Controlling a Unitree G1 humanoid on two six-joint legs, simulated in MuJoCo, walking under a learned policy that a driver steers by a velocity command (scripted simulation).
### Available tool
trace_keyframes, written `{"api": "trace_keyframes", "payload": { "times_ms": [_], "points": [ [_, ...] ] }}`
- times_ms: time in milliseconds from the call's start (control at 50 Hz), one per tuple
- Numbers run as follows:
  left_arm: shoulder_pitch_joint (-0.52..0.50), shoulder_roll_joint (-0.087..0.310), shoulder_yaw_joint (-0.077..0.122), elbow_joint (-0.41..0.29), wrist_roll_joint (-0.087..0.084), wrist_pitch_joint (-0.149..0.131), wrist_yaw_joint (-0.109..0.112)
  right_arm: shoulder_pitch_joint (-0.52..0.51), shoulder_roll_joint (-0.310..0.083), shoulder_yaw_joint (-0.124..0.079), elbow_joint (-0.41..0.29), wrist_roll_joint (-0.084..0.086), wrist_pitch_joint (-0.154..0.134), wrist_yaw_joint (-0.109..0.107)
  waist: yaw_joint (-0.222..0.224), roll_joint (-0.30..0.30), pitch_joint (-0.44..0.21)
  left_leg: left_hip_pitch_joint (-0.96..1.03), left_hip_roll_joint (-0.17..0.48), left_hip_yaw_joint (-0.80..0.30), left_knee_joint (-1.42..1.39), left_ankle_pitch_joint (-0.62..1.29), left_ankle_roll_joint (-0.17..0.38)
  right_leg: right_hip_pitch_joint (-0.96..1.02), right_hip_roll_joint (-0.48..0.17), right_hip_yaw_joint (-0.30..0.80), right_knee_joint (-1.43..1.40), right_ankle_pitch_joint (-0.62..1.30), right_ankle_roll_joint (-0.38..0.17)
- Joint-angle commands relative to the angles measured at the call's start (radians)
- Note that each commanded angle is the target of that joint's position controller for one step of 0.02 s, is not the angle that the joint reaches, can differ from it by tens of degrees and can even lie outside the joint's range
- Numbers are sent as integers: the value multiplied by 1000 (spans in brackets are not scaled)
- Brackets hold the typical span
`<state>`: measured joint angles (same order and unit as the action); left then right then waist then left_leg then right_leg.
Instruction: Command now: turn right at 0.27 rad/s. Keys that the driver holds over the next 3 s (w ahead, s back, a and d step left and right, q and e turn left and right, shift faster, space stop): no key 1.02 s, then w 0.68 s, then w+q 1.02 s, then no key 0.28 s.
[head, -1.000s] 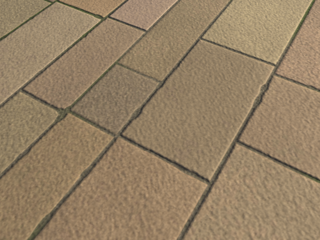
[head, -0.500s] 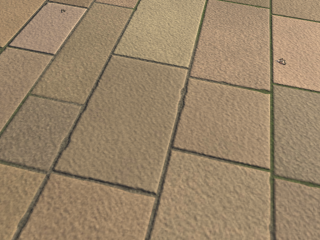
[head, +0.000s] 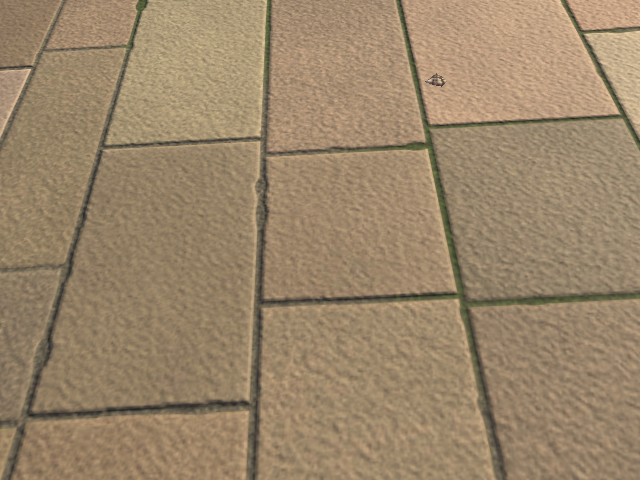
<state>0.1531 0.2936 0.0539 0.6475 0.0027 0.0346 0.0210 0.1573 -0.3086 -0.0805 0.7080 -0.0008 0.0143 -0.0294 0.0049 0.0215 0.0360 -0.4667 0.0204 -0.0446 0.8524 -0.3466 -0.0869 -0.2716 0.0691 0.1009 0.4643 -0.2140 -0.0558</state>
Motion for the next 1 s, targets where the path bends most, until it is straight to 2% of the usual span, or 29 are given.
{"api": "trace_keyframes", "payload": {
  "times_ms": [20,60,80,100,120,140,160,180,200,260,360,440,700,1000],
  "points": [
    [-11,160,39,-50,5,-9,-5,-39,-78,-13,-79,6,-19,7,31,-174,-93,63,5,2,-103,-22,10,68,-259,241,-108,201,-184],
    [-22,145,29,-40,1,-9,-10,-26,-73,-11,-77,8,-25,12,21,-167,-84,121,1,7,-205,-9,23,60,-255,264,-89,204,-176],
    [-38,132,22,-36,-5,-9,-11,-3,-61,-8,-68,7,-31,16,-2,-156,-84,181,-3,15,-312,58,34,46,-239,260,-69,208,-158],
    [-35,111,13,-27,-10,-11,-11,21,-50,-4,-60,-1,-37,20,-26,-135,-85,269,-3,17,-458,195,49,21,-214,249,-56,192,-124],
    [3,83,3,-16,1,-19,-11,30,-77,-4,-64,-18,-43,19,-14,-88,-107,368,62,-48,-487,338,71,-19,-178,230,-35,120,-67],
    [62,74,2,-9,22,-30,-14,29,-156,-18,-76,-28,-43,14,41,64,-129,416,180,-145,-450,541,126,-61,-88,141,50,-22,-11],
    [68,67,4,-3,15,-32,-12,-15,-120,-7,-62,-31,-43,20,68,168,-127,296,205,-188,-470,424,209,3,-48,51,38,-115,34],
    [44,93,7,7,22,-29,-9,-57,-61,9,-78,-25,-47,27,52,136,-105,253,168,-166,-490,290,205,48,-62,47,22,-77,56],
    [11,99,12,8,20,-24,-8,-57,-54,11,-75,-23,-50,29,32,122,-87,250,126,-128,-484,208,169,42,-56,46,20,-38,55],
    [2,86,12,16,12,-10,-8,-20,-73,13,-65,-19,-62,26,8,74,-53,246,80,-78,-459,160,124,27,-68,73,2,34,34],
    [22,65,12,50,8,-20,-6,3,-56,23,-63,-15,-55,16,-8,0,-54,275,57,-54,-423,180,124,15,-74,83,-7,76,36],
    [39,60,13,75,7,-23,-1,4,-47,29,-58,-13,-52,18,-9,-31,-54,277,45,-45,-415,192,125,28,-78,87,-10,101,44],
    [68,59,16,156,4,-18,22,26,-35,40,9,-9,-56,23,-1,-21,-37,258,27,-34,-440,197,125,84,-84,85,-13,146,57],
    [71,50,15,291,2,-20,31,63,-47,48,128,-5,-56,16,-4,-16,-14,265,26,-45,-487,181,138,103,-78,63,-42,145,74]
  ]
}}
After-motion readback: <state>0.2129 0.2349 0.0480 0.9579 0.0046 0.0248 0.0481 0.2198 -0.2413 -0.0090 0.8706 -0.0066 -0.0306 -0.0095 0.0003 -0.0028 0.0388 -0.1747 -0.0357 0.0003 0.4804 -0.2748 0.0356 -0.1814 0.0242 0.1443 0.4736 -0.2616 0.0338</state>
